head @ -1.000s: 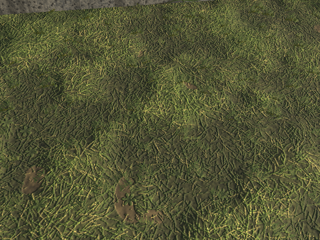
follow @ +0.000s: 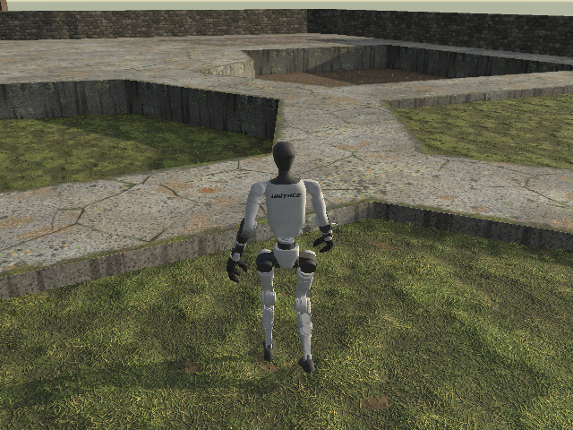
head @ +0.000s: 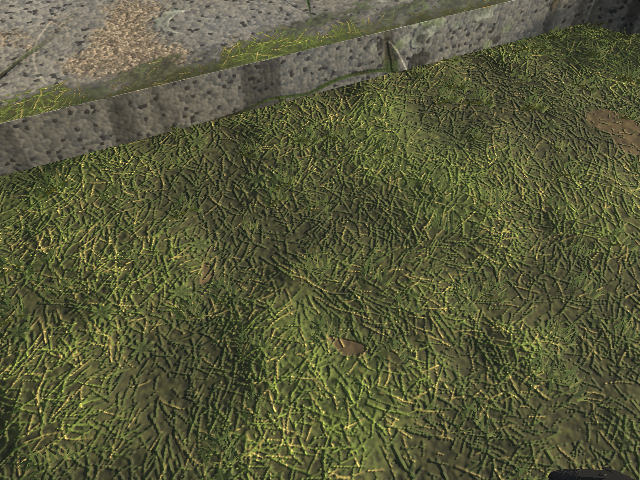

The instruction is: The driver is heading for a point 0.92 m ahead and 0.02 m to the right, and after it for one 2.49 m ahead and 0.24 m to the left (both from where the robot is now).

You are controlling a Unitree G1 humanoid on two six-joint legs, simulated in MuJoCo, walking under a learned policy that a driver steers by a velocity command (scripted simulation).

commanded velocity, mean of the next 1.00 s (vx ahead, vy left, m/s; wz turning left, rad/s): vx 0.28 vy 0.00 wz -0.08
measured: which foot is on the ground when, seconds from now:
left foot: down 0.00-0.42, up 0.44-0.88, down 0.90-1.00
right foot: up 0.00-0.38, down 0.40-0.90, up 0.92-1.00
